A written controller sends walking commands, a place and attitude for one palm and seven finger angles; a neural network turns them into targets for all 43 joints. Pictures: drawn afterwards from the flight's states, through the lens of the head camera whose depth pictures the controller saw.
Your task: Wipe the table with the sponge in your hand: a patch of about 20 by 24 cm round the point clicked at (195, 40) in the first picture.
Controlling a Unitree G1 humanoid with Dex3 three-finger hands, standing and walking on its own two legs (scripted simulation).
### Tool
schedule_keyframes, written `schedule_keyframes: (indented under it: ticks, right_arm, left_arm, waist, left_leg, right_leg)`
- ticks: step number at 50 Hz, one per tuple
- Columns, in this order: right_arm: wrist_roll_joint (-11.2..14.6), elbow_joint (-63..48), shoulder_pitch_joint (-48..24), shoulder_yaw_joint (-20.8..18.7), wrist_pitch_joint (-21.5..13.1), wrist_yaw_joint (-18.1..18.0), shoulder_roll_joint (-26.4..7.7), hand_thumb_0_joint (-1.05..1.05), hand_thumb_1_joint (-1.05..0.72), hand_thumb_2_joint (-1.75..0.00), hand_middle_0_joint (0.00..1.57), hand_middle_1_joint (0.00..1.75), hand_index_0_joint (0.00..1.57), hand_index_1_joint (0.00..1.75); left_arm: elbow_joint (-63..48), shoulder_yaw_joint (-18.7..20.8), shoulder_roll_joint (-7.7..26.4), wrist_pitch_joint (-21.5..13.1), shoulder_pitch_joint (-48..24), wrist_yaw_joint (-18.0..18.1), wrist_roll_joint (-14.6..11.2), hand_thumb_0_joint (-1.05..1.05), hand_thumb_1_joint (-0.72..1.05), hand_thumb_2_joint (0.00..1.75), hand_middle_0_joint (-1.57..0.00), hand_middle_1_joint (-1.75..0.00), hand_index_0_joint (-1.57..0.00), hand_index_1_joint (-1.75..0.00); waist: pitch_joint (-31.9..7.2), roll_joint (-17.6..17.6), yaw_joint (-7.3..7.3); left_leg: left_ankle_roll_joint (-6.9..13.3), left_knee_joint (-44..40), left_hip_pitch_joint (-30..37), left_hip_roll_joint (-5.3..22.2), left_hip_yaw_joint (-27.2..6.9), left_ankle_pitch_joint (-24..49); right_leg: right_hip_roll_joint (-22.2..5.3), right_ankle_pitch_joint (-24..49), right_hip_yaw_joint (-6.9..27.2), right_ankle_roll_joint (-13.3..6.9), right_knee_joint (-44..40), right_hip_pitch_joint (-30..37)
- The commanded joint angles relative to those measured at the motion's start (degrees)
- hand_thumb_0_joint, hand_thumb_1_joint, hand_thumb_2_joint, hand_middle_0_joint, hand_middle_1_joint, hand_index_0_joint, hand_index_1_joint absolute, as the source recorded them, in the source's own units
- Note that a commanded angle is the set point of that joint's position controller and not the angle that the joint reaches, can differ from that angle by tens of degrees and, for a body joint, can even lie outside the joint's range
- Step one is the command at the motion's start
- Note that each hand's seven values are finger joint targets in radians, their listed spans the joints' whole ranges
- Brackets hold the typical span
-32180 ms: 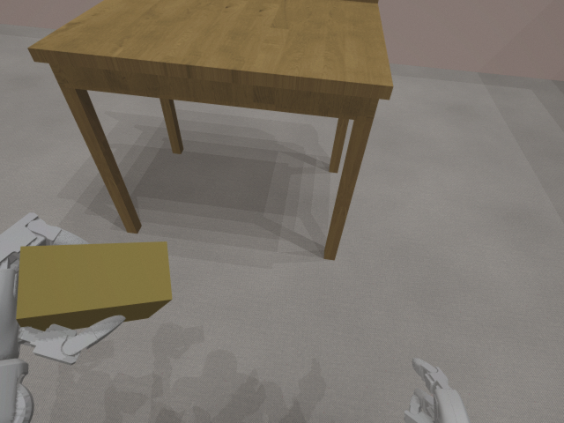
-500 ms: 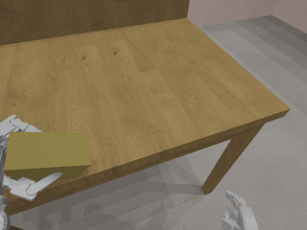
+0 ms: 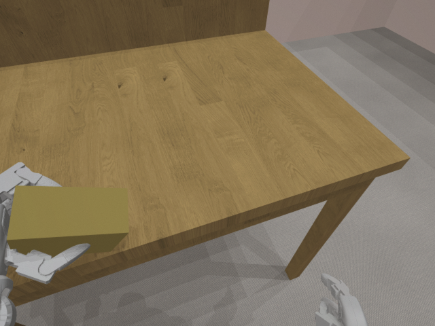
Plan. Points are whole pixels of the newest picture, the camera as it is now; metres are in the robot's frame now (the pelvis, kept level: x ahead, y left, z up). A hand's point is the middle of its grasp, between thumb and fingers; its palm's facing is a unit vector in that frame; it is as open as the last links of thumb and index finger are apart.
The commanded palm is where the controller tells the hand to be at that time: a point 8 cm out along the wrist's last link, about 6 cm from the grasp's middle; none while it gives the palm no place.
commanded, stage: shuffle to correct the standing spot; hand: left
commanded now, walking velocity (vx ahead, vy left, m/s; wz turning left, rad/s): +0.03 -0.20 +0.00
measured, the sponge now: (88, 223) +0.23 +0.20 +0.14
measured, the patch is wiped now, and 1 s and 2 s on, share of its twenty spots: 0.00 0.00 0.00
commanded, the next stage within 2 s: come to a stop and stand still in 0.02 s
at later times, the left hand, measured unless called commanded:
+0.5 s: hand (44, 234) +0.19 +0.23 +0.18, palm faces +0.30 -0.86 -0.42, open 10.1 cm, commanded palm +0.14 +0.29 +0.18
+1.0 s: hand out of the picture +0.17 +0.31 +0.18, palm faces +0.42 -0.84 -0.36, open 10.1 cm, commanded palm +0.12 +0.34 +0.18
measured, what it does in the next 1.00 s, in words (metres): shifts its weight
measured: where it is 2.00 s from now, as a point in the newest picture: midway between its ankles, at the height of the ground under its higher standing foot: outside the picture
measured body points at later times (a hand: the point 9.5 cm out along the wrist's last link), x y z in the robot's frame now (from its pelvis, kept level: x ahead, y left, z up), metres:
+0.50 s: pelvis -0.03 +0.01 -0.01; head -0.01 +0.01 +0.44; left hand +0.17 +0.27 +0.20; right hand +0.13 -0.23 -0.09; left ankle -0.02 +0.14 -0.71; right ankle +0.01 -0.05 -0.73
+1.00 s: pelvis -0.04 +0.06 +0.00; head -0.05 +0.08 +0.45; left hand +0.14 +0.35 +0.20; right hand +0.13 -0.15 -0.06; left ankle -0.02 +0.14 -0.73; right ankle +0.01 -0.05 -0.73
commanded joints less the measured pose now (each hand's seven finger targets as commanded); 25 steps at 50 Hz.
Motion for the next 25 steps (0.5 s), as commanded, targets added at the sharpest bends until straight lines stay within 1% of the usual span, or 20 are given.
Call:
schedule_keyframes:
  ticks: [1,5,7,8,9,10,11,12,13,14,15,16,17,18,19,20,21,22,24,25]
  right_arm:
    - [0.1,-9.11,-6.9,-2.23,-2.99,-0.41,-6.5,0.0,-0.9,-0.9,0.2,0.3,0.2,0.3]
    - [-0.07,-9.5,-5.47,-2.63,-2.68,-0.07,-6.76,0.0,-0.9,-0.9,0.2,0.3,0.2,0.3]
    - [0.08,-9.61,-5.8,-2.28,-2.68,-0.09,-6.51,0.0,-0.9,-0.9,0.2,0.3,0.2,0.3]
    - [-1.51,-2.78,8.56,-6.38,-7.77,-1.59,-8.13,0.0,-0.9,-0.9,0.2,0.3,0.2,0.3]
    - [-2.01,-5.38,0.55,-5.16,-8.67,-1.55,-5.53,0.0,-0.9,-0.9,0.2,0.3,0.2,0.3]
    - [-1.03,-8.68,0.37,-5.53,-9.28,-0.91,-7.0,0.0,-0.9,-0.9,0.2,0.3,0.2,0.3]
    - [0.21,-7.36,-1.63,-4.83,-9.81,0.25,-6.9,0.0,-0.9,-0.9,0.2,0.3,0.2,0.3]
    - [-0.56,-7.66,0.16,-5.01,-9.61,0.52,-8.25,0.0,-0.9,-0.9,0.2,0.3,0.2,0.3]
    - [-0.83,-7.87,-0.9,-5.0,-9.65,1.24,-8.65,0.0,-0.9,-0.9,0.2,0.3,0.2,0.3]
    - [-1.28,-8.96,-3.07,-4.75,-9.43,2.35,-8.17,0.0,-0.9,-0.9,0.2,0.3,0.2,0.3]
    - [-1.26,-9.43,-4.53,-4.6,-9.41,3.22,-7.16,0.0,-0.9,-0.9,0.2,0.3,0.2,0.3]
    - [-0.56,-9.89,-6.0,-3.74,-10.28,3.75,-5.92,0.0,-0.9,-0.9,0.2,0.3,0.2,0.3]
    - [-0.85,-10.39,-4.69,-4.04,-10.63,3.63,-6.8,0.0,-0.9,-0.9,0.2,0.3,0.2,0.3]
    - [-0.49,-11.18,-4.25,-4.08,-10.74,3.46,-7.0,0.0,-0.9,-0.9,0.2,0.3,0.2,0.3]
    - [-0.38,-11.18,-3.97,-4.1,-10.73,3.11,-6.7,0.0,-0.9,-0.9,0.2,0.3,0.2,0.3]
    - [-0.62,-10.91,-4.37,-3.71,-10.66,2.27,-6.06,0.0,-0.9,-0.9,0.2,0.3,0.2,0.3]
    - [-0.39,-9.98,-4.78,-3.34,-10.05,1.58,-6.07,0.0,-0.9,-0.9,0.2,0.3,0.2,0.3]
    - [-0.6,-9.47,-4.64,-3.64,-9.97,1.02,-6.26,0.0,-0.9,-0.9,0.2,0.3,0.2,0.3]
    - [-0.92,-8.4,-4.94,-2.72,-10.32,0.37,-5.22,0.0,-0.9,-0.9,0.2,0.3,0.2,0.3]
    - [-1.11,-7.58,-4.66,-2.32,-10.3,0.1,-4.81,0.0,-0.9,-0.9,0.2,0.3,0.2,0.3]
  left_arm:
    - [-11.99,7.08,9.99,-3.49,-3.43,1.23,-0.11,0.0,0.1,1.3,-1.2,-1.6,-1.2,-1.6]
    - [-10.44,7.33,9.62,-3.21,-2.64,1.06,-0.11,0.0,0.1,1.3,-1.2,-1.6,-1.2,-1.6]
    - [-10.85,6.57,8.8,-3.26,-1.12,1.19,-0.31,0.0,0.1,1.3,-1.2,-1.6,-1.2,-1.6]
    - [-19.42,39.77,52.5,-8.94,-57.98,-0.78,8.05,0.0,0.1,1.3,-1.2,-1.6,-1.2,-1.6]
    - [7.94,19.43,22.75,-7.66,-33.23,-3.76,4.05,0.0,0.1,1.3,-1.2,-1.6,-1.2,-1.6]
    - [5.97,17.81,20.21,-9.13,-18.18,-3.35,2.38,0.0,0.1,1.3,-1.2,-1.6,-1.2,-1.6]
    - [10.92,8.3,9.0,-8.64,-10.1,-3.41,1.36,0.0,0.1,1.3,-1.2,-1.6,-1.2,-1.6]
    - [2.84,7.3,9.01,-9.71,-11.7,-3.65,1.28,0.0,0.1,1.3,-1.2,-1.6,-1.2,-1.6]
    - [-1.59,6.16,7.73,-10.4,-10.0,-3.56,0.98,0.0,0.1,1.3,-1.2,-1.6,-1.2,-1.6]
    - [-5.76,4.59,5.95,-10.72,-8.69,-3.59,1.07,0.0,0.1,1.3,-1.2,-1.6,-1.2,-1.6]
    - [-9.25,2.73,4.26,-10.79,-8.1,-3.74,1.65,0.0,0.1,1.3,-1.2,-1.6,-1.2,-1.6]
    - [-10.33,0.9,2.0,-10.08,-5.34,-3.54,1.8,0.0,0.1,1.3,-1.2,-1.6,-1.2,-1.6]
    - [-10.93,3.96,5.59,-9.89,-5.04,-2.91,2.82,0.0,0.1,1.3,-1.2,-1.6,-1.2,-1.6]
    - [-10.14,7.4,9.07,-9.58,-4.03,-2.22,3.34,0.0,0.1,1.3,-1.2,-1.6,-1.2,-1.6]
    - [-11.0,9.65,11.27,-9.54,-4.22,-1.66,3.3,0.0,0.1,1.3,-1.2,-1.6,-1.2,-1.6]
    - [-11.42,11.94,13.37,-9.67,-5.02,-1.08,2.79,0.0,0.1,1.3,-1.2,-1.6,-1.2,-1.6]
    - [-12.04,15.35,16.29,-10.28,-4.88,0.15,2.08,0.0,0.1,1.3,-1.2,-1.6,-1.2,-1.6]
    - [-9.89,15.31,13.9,-10.91,-4.96,0.6,1.5,0.0,0.1,1.3,-1.2,-1.6,-1.2,-1.6]
    - [-7.8,13.76,11.32,-11.23,-5.59,0.86,1.3,0.0,0.1,1.3,-1.2,-1.6,-1.2,-1.6]
    - [-6.7,12.8,10.23,-10.97,-5.58,0.92,1.42,0.0,0.1,1.3,-1.2,-1.6,-1.2,-1.6]
  waist:
    - [-6.6,5.71,-0.41]
    - [-7.61,1.68,-0.31]
    - [-8.49,1.91,-0.48]
    - [-1.09,-16.06,0.62]
    - [-10.35,-12.74,1.66]
    - [-6.14,-10.52,3.76]
    - [-7.89,1.07,2.52]
    - [-11.39,9.19,1.24]
    - [-13.66,16.21,1.08]
    - [-14.3,19.27,2.09]
    - [-11.84,18.09,2.76]
    - [-9.92,13.36,2.94]
    - [-9.91,8.37,2.49]
    - [-9.26,0.46,2.82]
    - [-9.02,-9.5,1.98]
    - [-8.39,-16.55,1.24]
    - [-8.16,-17.41,1.28]
    - [-8.6,-15.15,1.19]
    - [-6.73,-6.41,0.99]
    - [-6.06,-4.84,0.85]
  left_leg:
    - [5.94,-4.25,-0.14,5.22,-3.87,10.89]
    - [5.4,-1.82,-1.28,4.03,-2.56,7.87]
    - [5.38,-1.11,0.19,3.18,-1.99,8.53]
    - [3.62,2.9,-5.21,-1.59,12.81,8.06]
    - [4.85,2.15,-5.35,-6.31,9.2,6.34]
    - [3.5,3.93,-6.37,-4.72,8.44,3.36]
    - [4.98,-1.36,0.61,-3.38,8.96,5.72]
    - [6.59,-6.22,5.44,-0.89,7.52,12.15]
    - [9.46,-5.68,8.26,4.54,2.69,21.0]
    - [12.13,-4.62,7.15,9.5,-3.58,26.49]
    - [12.22,-4.41,6.99,10.76,-3.94,28.85]
    - [10.71,-4.39,8.78,9.43,-1.56,29.98]
    - [9.25,-3.24,1.3,8.21,-0.54,23.56]
    - [7.52,0.47,-4.85,5.61,1.18,14.65]
    - [5.35,6.54,-6.01,0.66,3.96,5.77]
    - [3.92,11.34,-6.9,-4.13,4.58,-2.7]
    - [3.64,16.76,-8.81,-4.7,3.56,-7.26]
    - [3.55,21.9,-10.0,-4.86,2.25,-7.61]
    - [3.4,22.24,-10.21,-3.64,-0.05,-6.38]
    - [3.62,18.47,-8.56,-3.25,0.23,-6.54]
  right_leg:
    - [-9.81,11.82,9.4,4.76,-4.84,4.21]
    - [-11.07,10.77,10.34,3.93,-5.72,5.0]
    - [-11.78,11.6,10.62,3.37,-5.8,4.57]
    - [-6.48,30.06,8.16,15.82,-11.54,3.04]
    - [-10.68,41.57,11.05,11.05,-3.58,9.8]
    - [-12.75,50.57,14.64,13.68,-4.91,9.23]
    - [-13.33,50.16,13.35,12.05,-0.03,8.36]
    - [-11.18,44.36,10.09,13.65,6.33,6.54]
    - [-9.34,34.73,7.73,14.33,15.43,2.13]
    - [-8.24,16.22,8.43,13.03,21.53,-1.32]
    - [-7.62,1.86,9.24,11.4,19.08,-3.24]
    - [-6.32,-2.81,6.58,9.97,13.74,-4.31]
    - [-6.9,-1.98,5.67,8.74,7.14,2.79]
    - [-7.63,5.81,6.28,8.42,1.81,8.71]
    - [-10.4,12.38,10.5,6.89,-2.52,8.55]
    - [-15.22,15.21,16.57,3.7,-6.7,5.73]
    - [-20.15,18.05,22.05,1.21,-8.79,4.45]
    - [-21.89,17.8,23.84,1.57,-10.07,4.3]
    - [-22.45,12.42,24.88,-0.63,-10.63,0.62]
    - [-21.56,8.54,23.14,-2.07,-10.48,-0.81]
